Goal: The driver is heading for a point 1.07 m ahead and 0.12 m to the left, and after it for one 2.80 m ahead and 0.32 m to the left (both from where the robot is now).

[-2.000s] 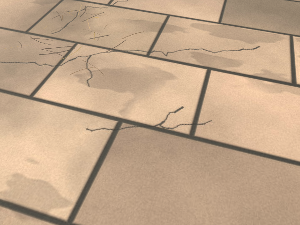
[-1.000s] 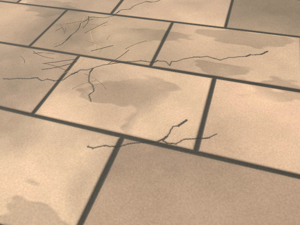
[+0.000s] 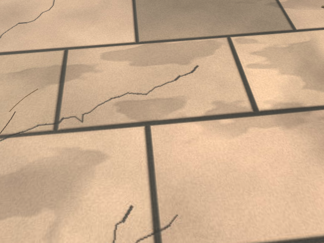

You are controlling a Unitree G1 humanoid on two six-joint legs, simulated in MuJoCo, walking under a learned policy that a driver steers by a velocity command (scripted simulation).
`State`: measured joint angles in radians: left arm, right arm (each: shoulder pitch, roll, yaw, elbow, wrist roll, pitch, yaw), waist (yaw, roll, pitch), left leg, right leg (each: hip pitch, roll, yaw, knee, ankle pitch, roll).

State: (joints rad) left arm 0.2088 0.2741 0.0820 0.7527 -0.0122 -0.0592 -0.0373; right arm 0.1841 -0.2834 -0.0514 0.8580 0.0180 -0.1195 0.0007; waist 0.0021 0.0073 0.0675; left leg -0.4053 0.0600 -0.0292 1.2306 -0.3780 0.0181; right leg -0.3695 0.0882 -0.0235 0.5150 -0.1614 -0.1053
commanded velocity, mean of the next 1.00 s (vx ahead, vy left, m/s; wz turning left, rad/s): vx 0.50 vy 0.00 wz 0.05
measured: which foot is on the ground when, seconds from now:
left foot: up 0.00-0.36, down 0.38-0.86, up 0.88-1.00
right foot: down 0.00-0.40, up 0.42-0.84, down 0.86-1.00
